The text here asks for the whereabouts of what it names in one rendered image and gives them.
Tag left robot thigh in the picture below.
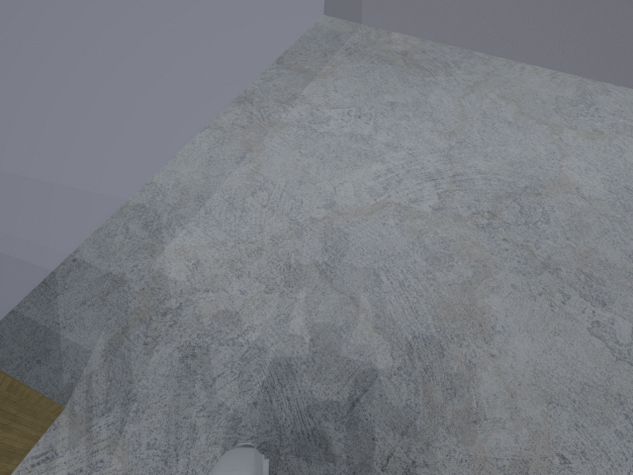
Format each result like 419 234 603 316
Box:
210 447 269 475

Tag cupboard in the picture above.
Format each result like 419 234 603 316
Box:
0 370 65 475

